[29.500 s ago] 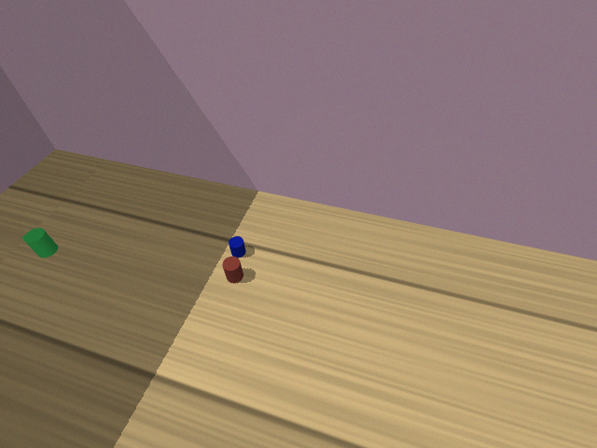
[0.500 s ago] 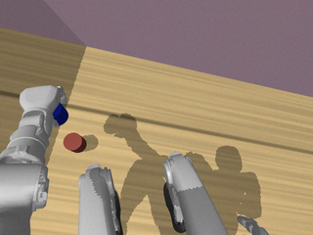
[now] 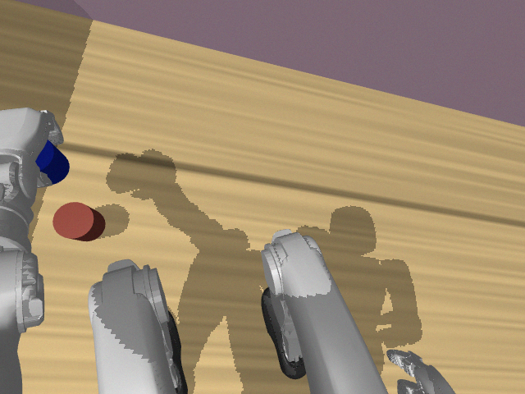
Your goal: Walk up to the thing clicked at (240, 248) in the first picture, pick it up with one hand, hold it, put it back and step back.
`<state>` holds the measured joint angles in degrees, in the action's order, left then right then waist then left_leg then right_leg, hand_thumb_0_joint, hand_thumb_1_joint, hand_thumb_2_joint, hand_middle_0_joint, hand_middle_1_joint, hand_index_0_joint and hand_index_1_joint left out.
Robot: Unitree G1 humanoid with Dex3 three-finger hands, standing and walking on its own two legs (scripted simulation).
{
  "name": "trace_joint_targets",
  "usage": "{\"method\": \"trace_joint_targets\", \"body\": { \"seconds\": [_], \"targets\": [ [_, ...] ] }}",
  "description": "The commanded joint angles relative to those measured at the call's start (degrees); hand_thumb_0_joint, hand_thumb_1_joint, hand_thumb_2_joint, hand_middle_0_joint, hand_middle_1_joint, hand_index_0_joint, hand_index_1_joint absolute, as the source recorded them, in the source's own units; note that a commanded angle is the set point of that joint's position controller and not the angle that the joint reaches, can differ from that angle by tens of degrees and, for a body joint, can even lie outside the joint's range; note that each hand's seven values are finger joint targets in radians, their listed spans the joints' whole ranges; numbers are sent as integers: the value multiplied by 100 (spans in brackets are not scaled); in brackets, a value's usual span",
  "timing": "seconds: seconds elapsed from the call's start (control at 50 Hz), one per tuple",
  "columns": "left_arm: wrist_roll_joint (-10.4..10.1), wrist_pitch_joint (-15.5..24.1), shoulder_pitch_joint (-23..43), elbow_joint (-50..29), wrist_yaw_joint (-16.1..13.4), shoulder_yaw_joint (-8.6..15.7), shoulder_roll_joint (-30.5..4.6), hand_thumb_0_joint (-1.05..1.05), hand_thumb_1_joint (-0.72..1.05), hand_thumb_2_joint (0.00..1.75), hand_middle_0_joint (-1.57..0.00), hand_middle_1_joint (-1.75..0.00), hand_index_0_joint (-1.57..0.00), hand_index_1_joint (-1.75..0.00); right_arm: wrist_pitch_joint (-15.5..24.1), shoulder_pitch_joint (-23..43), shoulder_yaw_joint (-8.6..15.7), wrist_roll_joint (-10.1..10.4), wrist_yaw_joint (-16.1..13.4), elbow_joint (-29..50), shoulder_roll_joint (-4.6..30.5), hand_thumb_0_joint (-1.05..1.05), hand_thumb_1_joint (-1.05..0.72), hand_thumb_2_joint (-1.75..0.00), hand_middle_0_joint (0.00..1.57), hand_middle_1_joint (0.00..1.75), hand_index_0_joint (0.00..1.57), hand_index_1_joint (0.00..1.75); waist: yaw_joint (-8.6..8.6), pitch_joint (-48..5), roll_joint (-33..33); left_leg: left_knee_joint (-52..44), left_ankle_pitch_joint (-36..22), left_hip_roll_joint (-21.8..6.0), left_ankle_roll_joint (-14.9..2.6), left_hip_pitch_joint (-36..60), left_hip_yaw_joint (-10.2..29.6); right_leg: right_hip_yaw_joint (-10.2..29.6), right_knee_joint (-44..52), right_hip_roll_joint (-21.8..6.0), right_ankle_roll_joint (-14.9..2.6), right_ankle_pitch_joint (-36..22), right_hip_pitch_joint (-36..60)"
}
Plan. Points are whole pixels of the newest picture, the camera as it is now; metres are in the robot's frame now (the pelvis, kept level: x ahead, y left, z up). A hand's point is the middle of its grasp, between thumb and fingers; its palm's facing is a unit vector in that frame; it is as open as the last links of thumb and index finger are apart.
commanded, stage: crouch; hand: left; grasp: from above
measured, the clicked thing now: (40, 160) +0.50 +0.29 -0.20
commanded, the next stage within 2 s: lower in 0.42 s
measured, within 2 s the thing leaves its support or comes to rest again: rests again in 1.94 s
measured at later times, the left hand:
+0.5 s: hand (42, 161) +0.50 +0.29 -0.21, palm faces -0.44 -0.04 -0.90, open 8.4 cm
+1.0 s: hand (57, 168) +0.50 +0.29 -0.27, palm faces -0.44 -0.05 -0.90, open 8.4 cm
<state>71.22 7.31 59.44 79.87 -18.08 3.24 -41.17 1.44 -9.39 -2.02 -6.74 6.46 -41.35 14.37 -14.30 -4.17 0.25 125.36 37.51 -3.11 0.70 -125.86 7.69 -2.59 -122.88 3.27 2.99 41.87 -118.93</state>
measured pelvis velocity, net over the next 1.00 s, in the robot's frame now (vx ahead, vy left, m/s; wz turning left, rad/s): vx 0.00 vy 0.00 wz -0.08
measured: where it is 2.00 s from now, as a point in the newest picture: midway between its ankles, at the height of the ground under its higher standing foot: (231, 360)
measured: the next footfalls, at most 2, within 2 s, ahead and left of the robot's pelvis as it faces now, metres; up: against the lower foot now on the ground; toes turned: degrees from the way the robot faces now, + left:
none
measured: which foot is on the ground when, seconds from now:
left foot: down 0.00-1.00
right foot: down 0.00-1.00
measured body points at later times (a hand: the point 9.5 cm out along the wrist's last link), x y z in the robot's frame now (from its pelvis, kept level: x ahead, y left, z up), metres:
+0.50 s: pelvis -0.01 +0.00 -0.05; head +0.25 +0.06 +0.31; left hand +0.52 +0.29 -0.16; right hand +0.02 -0.27 -0.15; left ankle +0.08 +0.13 -0.36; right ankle +0.08 -0.13 -0.36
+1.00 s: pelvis +0.00 +0.00 -0.08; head +0.27 +0.08 +0.27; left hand +0.52 +0.29 -0.22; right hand +0.03 -0.27 -0.16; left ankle +0.08 +0.13 -0.36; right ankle +0.08 -0.13 -0.36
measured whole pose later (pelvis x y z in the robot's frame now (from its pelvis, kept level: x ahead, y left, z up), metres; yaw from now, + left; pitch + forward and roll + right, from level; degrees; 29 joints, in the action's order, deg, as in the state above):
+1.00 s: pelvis +0.00 +0.00 -0.08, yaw -4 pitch +32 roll -11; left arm 73.5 10.1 62.9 86.5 -21.9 5.6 -52.0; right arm 2.0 -7.2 -10.3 -9.7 7.6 -38.6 15.9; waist -18.2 4.3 -4.0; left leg 140.6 37.9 -2.6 1.8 -135.9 13.2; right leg -6.1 -135.8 5.4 3.5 41.5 -127.8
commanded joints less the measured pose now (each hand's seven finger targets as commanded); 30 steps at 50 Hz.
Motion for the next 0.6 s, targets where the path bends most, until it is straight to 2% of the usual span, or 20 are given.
{"method": "trace_joint_targets", "body": {
  "seconds": [0.0,0.02,0.04,0.06,0.08,0.1,0.14,0.16,0.18,0.2,0.24,0.36,0.42,0.48,0.54,0.58],
  "targets": [
    [-27,95,2093,-896,-239,233,-1529,0,71,68,-96,-83,-104,-75,-3,-1432,352,-69,10,38,1401,0,-91,-91,20,30,20,30,-124,-4079,1731,-890,-1426,79,-215,3376,-409,-529,1152,63,-441,-1920,1533],
    [-10,116,2185,-1006,-254,309,-1679,0,71,67,-95,-84,-103,-75,-16,-1456,345,-72,15,12,1416,0,-91,-91,20,30,20,30,-62,-4167,1787,-883,-1388,72,-200,3423,-387,-560,1086,78,-457,-1877,1499],
    [-5,84,2052,-752,-245,236,-1640,0,71,68,-96,-83,-104,-75,-24,-1315,329,-50,12,90,1420,0,-91,-91,20,30,20,30,8,-4210,1827,-840,-1259,66,-198,3383,-406,-563,1052,102,-475,-1751,1433],
    [7,104,2067,-717,-260,239,-1640,0,75,68,-97,-85,-106,-76,-25,-1366,294,-71,26,86,1417,0,-91,-91,20,30,20,30,-112,-4036,1772,-780,-1161,69,-212,3247,-401,-583,1049,105,-458,-1691,1399],
    [2,162,2462,-1085,-296,354,-1865,0,76,66,-97,-85,-106,-75,-24,-1417,296,-82,22,52,1447,0,-91,-90,20,30,20,30,-134,-4123,1850,-756,-1084,68,-207,3172,-404,-592,1003,107,-462,-1674,1413],
    [56,144,2189,-679,-306,329,-1813,0,75,67,-97,-85,-106,-75,-30,-1360,256,-90,26,70,1444,0,-91,-91,20,30,20,30,-140,-3972,1788,-739,-968,72,-194,3043,-385,-622,942,112,-467,-1568,1360],
    [49,151,2222,-579,-320,233,-1708,0,78,67,-99,-85,-108,-75,-27,-1325,202,-97,21,81,1453,0,-91,-90,20,30,20,30,-211,-3860,1809,-700,-824,71,-193,2961,-364,-651,881,113,-470,-1455,1188],
    [45,188,2435,-764,-338,296,-1882,0,77,65,-97,-85,-107,-75,-32,-1335,187,-108,19,43,1458,0,-91,-90,20,30,20,30,-196,-3923,1864,-647,-796,64,-193,2878,-370,-661,839,141,-476,-1442,1223],
    [83,139,2187,-372,-331,258,-1878,0,75,66,-97,-85,-106,-75,-22,-1316,156,-103,15,75,1470,0,-91,-90,20,30,20,30,-173,-3803,1785,-592,-799,73,-206,2802,-394,-651,845,149,-473,-1437,1238],
    [34,152,2397,-624,-351,321,-1998,0,76,65,-97,-86,-107,-75,-26,-1276,154,-99,9,92,1488,0,-91,-90,20,30,20,30,-135,-3890,1830,-569,-753,70,-211,2768,-402,-650,827,149,-473,-1399,1183],
    [11,141,2380,-381,-348,215,-1934,0,77,69,-99,-86,-108,-77,-25,-1222,89,-119,-6,62,1466,0,-91,-90,20,30,20,30,-207,-3732,1737,-452,-624,71,-225,2478,-438,-639,823,182,-460,-1305,1187],
    [23,107,2467,-388,-316,220,-2111,0,79,66,-99,-87,-109,-77,-18,-1278,2,-134,-22,31,1542,0,-91,-90,20,30,20,30,-234,-3754,1866,-306,-784,55,-208,2508,-361,-732,597,192,-456,-1480,1105],
    [-3,79,2326,-276,-263,101,-1973,0,80,65,-100,-86,-110,-76,-24,-1240,-54,-145,-17,52,1520,0,-91,-90,20,30,20,30,-293,-3550,1825,-249,-718,47,-209,2401,-355,-751,576,212,-455,-1447,1085],
    [-10,69,2327,-401,-235,193,-2162,0,80,67,-101,-87,-111,-78,-24,-1261,-74,-143,-16,64,1583,0,-91,-90,20,30,20,30,-257,-3632,1893,-171,-849,38,-204,2475,-321,-781,483,208,-445,-1567,1076],
    [-4,92,2336,-512,-216,135,-2076,0,80,66,-103,-86,-112,-77,-61,-1221,-113,-146,-12,67,1563,0,-92,-90,20,30,20,30,-250,-3742,2045,-154,-944,42,-172,2509,-298,-819,350,213,-458,-1634,1035],
    [-16,89,2148,-226,-207,55,-1964,0,78,67,-103,-86,-111,-77,-67,-1185,-156,-149,7,93,1567,0,-92,-90,20,30,20,30,-320,-3457,1917,-102,-937,37,-186,2397,-252,-860,319,234,-452,-1639,927]
  ]
}}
